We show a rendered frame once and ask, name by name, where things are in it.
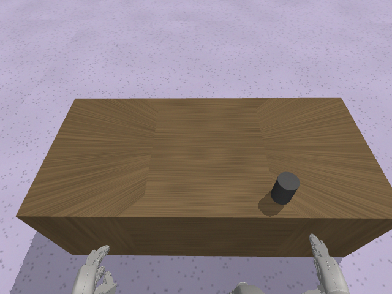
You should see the can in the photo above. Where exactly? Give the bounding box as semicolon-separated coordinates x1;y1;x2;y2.
271;172;300;205

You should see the left robot hand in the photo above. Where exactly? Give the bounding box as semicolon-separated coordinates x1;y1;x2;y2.
71;245;117;294

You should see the right robot hand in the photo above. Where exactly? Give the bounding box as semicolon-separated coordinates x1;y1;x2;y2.
302;234;350;294

